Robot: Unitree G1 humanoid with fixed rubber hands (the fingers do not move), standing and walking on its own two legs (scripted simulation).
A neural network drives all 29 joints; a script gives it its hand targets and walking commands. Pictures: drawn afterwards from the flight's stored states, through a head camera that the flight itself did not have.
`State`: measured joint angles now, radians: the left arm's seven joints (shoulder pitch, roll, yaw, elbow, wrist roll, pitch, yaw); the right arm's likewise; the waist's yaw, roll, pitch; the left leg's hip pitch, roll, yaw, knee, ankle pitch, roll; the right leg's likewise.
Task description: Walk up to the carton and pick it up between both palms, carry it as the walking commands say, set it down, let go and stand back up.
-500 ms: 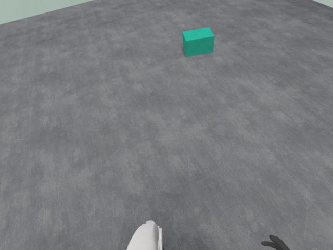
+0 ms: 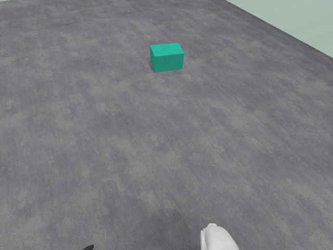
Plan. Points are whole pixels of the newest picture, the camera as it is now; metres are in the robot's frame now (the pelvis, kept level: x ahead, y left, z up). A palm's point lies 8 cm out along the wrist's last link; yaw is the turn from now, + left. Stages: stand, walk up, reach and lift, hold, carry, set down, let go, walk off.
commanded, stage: walk up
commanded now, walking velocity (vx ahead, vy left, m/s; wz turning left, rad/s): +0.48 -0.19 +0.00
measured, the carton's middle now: (166, 57) +1.91 -0.09 -0.70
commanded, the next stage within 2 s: none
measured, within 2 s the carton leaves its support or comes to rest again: neither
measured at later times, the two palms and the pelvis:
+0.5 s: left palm (114, 226) +0.20 +0.15 -0.12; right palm (270, 179) +0.33 -0.34 -0.15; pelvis +0.25 -0.09 +0.00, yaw +0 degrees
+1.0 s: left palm (110, 129) +0.55 +0.22 -0.15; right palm (247, 143) +0.45 -0.28 -0.11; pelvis +0.49 -0.03 +0.00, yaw +0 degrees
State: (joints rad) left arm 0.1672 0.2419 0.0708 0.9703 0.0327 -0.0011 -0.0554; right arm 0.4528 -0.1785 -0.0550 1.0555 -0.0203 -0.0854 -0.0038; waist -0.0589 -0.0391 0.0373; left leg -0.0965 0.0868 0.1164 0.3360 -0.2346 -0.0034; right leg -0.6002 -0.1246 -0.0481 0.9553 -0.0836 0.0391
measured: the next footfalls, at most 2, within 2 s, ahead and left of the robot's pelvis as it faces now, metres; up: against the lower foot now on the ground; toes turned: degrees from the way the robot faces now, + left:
right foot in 0.22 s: +0.27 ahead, -0.20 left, +0.00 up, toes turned -8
left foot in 0.74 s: +0.52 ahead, +0.08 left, +0.00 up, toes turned +9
